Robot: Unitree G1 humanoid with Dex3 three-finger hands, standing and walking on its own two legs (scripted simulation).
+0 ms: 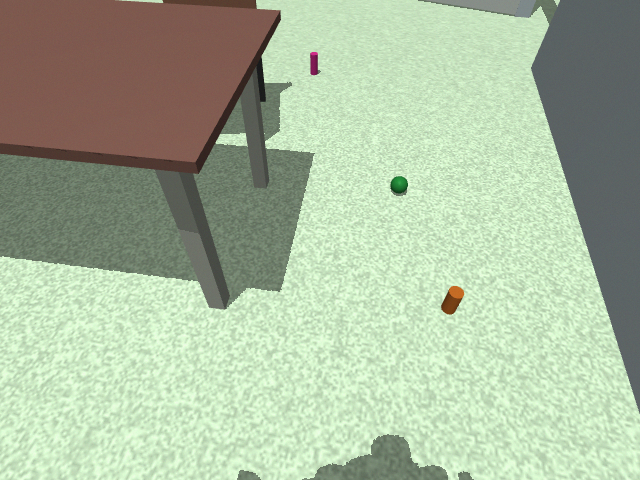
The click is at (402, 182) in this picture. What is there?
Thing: free ball
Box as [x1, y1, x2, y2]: [390, 176, 407, 192]
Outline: 397,176 392,179 390,185 392,190 395,192 402,192 405,190 407,182 403,177
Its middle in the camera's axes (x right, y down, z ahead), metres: +0.39 -0.24 +1.82
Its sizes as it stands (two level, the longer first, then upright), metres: 0.081 0.081 0.081
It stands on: the floor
